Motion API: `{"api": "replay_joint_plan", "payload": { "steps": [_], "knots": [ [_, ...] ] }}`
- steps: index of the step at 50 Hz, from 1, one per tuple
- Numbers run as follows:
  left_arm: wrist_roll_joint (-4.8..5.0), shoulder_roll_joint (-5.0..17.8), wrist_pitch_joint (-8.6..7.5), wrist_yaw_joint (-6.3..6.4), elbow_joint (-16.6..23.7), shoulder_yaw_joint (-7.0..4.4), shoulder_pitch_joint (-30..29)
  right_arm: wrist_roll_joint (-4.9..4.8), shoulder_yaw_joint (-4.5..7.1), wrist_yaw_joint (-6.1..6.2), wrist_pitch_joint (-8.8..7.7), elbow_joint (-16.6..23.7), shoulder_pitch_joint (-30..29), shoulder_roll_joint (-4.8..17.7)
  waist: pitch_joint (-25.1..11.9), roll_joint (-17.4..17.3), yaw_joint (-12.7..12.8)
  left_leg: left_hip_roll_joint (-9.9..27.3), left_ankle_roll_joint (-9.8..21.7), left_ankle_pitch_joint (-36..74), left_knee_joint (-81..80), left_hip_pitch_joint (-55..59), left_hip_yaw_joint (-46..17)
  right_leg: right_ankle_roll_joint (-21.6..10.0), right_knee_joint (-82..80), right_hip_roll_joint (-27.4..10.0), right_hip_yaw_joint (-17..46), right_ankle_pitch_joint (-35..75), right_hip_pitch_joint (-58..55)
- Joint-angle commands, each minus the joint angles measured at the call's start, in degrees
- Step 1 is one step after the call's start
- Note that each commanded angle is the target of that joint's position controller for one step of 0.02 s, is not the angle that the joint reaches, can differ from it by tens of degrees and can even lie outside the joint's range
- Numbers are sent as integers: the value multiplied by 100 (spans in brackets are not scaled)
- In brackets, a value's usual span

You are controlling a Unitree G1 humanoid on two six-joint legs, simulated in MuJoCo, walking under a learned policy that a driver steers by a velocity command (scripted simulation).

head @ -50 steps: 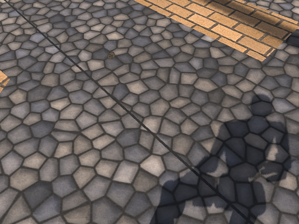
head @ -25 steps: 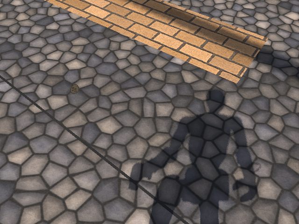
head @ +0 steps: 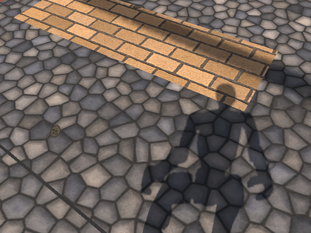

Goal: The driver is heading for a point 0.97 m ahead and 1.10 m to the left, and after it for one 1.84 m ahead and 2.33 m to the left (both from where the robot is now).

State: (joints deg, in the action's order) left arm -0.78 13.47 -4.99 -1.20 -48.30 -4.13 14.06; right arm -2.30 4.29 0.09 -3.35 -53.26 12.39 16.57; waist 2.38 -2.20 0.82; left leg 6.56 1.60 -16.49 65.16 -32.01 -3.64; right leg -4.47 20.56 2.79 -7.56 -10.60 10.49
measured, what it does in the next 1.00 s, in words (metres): walks ahead, turning left: left foot, then right foot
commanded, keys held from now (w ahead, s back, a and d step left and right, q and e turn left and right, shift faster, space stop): w+q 1.00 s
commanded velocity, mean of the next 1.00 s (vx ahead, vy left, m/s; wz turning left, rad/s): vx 0.50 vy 0.00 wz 0.52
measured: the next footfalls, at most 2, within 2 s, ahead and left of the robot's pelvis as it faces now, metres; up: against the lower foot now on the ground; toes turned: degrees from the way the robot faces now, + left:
left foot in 0.34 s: +0.34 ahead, +0.16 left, +0.00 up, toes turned +14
right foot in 0.82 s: +0.68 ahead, +0.07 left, +0.00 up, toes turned +32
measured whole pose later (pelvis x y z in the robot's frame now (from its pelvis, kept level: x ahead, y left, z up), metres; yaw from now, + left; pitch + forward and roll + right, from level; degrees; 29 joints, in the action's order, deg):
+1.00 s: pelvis +0.57 +0.13 +0.00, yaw +35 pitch +1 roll -2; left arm -0.6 14.5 -5.9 -0.4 -45.4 -3.7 12.3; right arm -1.6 4.6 0.4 -1.4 -41.3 15.6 17.7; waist 1.3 -2.9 0.9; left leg 2.1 1.1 -20.0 67.6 -30.7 -3.5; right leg -1.5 23.5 1.4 -3.9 -10.6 14.5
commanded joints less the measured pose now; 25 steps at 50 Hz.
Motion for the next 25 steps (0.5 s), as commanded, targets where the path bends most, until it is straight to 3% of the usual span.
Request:
{"api": "replay_joint_plan", "payload": {
  "steps": [1, 6, 11, 14, 15, 16, 17, 18, 19, 20, 21, 22, 23, 25],
  "knots": [
    [-52, 701, -170, 80, 203, -173, -114, 35, 74, 36, 93, 229, 147, 234, -72, 477, -132, 252, -107, 749, -339, -559, -306, -717, -1311, -1665, 831, 1587, -200],
    [-14, 824, -136, 197, 75, -187, 3, 113, 1, -95, 16, 501, -612, 95, 131, 469, 103, 89, -102, 2147, -2067, -589, 121, -455, -1460, -1473, -38, 1626, -445],
    [104, 969, 50, 253, -164, -251, 450, 108, -67, -274, 14, 938, -1329, 41, 352, 433, 322, -82, 124, 1729, -2822, -1006, 521, -400, -1048, -1855, -327, 2416, -1581],
    [164, 1192, 188, 314, -109, -307, 245, 84, 46, -365, 45, 1070, -1053, 274, -18, 721, -32, -536, 427, 877, -2854, -255, 966, -225, -114, -1940, -521, 4845, -1911],
    [174, 1273, 238, 338, -75, -321, 149, 65, 139, -368, 65, 1010, -609, 443, -288, 824, -316, -755, 563, 596, -2814, 338, 1092, -152, 568, -1911, -564, 5558, -1870],
    [199, 1324, 273, 351, -38, -319, 1, 49, 289, -336, 72, 846, 174, 712, -696, 774, -778, -968, 757, 775, -3125, 1447, 1106, -3, 1631, -1758, -646, 5550, -1523],
    [163, 1271, 238, 364, 33, -280, -18, 60, 488, -226, 114, 642, 1077, 1135, -1182, 355, -1196, -736, 1023, 908, -3459, 3099, 383, 259, 3229, -1496, -660, 4144, -384],
    [-59, 319, 89, 252, 295, -10, 545, 29, 591, -159, 106, 610, 1124, 1708, -1566, -1252, -511, 757, 2077, 342, -3756, 5094, -2677, 665, 5364, -321, -296, -1495, 2315],
    [167, 555, -189, 158, 420, 14, 144, 119, 465, -185, 27, 780, 1255, 1425, -2374, -742, -732, 1255, 2462, -325, -4718, 5716, -4521, 576, 6187, 65, 1141, -2423, 3178],
    [387, 852, -352, 93, 578, -58, -464, 172, 371, -182, -36, 788, 1081, 1059, -1666, -410, -874, 1114, 2102, 18, -4878, 5340, -3718, 395, 6106, -292, 1356, -1931, 3710],
    [359, 843, -425, 106, 596, -42, -578, 128, 312, -182, -89, 856, 698, 831, -1130, 9, -636, 868, 1874, 514, -4841, 4513, -2951, 294, 5582, -573, 1329, -1417, 3596],
    [190, 878, -426, 154, 527, -84, -601, 110, 251, -181, -105, 946, 269, 621, -753, 257, -371, 632, 1718, 1141, -4882, 3627, -2372, 329, 5057, -759, 1284, -1155, 3207],
    [100, 961, -361, 171, 501, -141, -501, 164, 192, -155, -118, 1054, 29, 475, -655, 197, -162, 480, 1671, 1637, -4996, 3041, -2018, 376, 4761, -885, 1310, -965, 2746],
    [45, 887, -207, 176, 525, -157, -379, 163, 194, -100, -118, 1137, -43, 556, -531, 140, 25, 344, 1658, 2065, -5186, 2456, -1731, 544, 4245, -935, 1236, -831, 2404]
  ]
}}
Keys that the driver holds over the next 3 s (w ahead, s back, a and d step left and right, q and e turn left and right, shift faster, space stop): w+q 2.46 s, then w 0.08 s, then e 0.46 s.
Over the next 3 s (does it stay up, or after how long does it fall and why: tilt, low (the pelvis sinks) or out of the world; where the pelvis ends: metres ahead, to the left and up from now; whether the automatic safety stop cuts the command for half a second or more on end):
stays up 0.99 1.04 -0.01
